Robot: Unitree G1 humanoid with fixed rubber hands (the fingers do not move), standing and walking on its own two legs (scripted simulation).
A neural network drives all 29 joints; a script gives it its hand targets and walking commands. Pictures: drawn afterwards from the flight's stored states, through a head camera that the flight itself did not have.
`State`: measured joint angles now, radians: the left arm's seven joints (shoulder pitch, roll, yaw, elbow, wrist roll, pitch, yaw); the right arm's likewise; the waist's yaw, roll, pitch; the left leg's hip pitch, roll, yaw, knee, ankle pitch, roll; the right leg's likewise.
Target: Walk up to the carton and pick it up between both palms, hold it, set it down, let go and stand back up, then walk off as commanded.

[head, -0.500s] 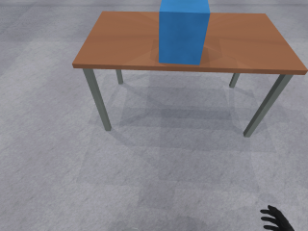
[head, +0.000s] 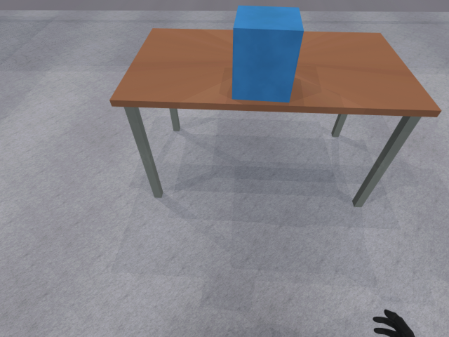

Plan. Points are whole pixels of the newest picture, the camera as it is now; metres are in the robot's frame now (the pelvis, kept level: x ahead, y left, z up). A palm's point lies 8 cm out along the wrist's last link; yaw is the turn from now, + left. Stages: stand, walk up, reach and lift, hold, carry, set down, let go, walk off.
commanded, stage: stand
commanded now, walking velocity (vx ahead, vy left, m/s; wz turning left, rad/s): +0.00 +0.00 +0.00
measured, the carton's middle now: (264, 55) +1.01 -0.08 +0.02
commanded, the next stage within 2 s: none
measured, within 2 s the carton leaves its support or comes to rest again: neither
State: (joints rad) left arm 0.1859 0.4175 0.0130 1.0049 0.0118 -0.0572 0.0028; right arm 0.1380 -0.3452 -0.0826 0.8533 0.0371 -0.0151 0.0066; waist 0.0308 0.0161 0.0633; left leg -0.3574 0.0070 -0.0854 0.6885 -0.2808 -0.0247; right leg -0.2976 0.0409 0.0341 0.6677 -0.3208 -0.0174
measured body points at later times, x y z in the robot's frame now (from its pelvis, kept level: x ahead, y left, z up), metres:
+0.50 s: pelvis +0.00 +0.00 +0.00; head +0.01 +0.00 +0.45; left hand +0.07 +0.33 -0.11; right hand +0.14 -0.30 -0.10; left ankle +0.06 +0.14 -0.72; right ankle +0.03 -0.12 -0.72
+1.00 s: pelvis +0.00 +0.00 +0.00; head +0.01 +0.01 +0.45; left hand +0.07 +0.33 -0.11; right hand +0.14 -0.30 -0.10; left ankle +0.06 +0.14 -0.72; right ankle +0.03 -0.12 -0.72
